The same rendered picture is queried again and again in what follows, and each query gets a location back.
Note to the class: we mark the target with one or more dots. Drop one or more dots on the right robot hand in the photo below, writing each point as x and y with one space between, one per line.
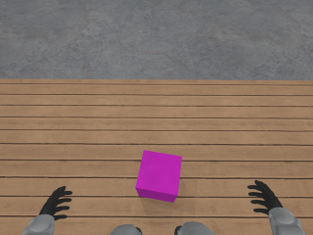
271 201

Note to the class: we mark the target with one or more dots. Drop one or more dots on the right robot thigh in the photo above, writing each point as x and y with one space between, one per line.
194 228

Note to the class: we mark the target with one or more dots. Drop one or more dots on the left robot thigh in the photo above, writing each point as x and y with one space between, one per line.
125 229

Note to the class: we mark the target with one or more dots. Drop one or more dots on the carton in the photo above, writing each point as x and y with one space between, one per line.
159 176

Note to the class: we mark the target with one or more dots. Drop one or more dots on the left robot hand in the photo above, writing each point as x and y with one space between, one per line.
50 206

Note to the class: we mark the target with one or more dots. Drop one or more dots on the robot thigh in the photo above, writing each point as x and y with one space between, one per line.
125 229
194 228

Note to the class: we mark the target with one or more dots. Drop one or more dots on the left robot forearm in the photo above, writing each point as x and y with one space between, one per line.
43 224

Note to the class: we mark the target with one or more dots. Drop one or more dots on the right robot forearm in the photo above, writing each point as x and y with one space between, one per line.
283 222

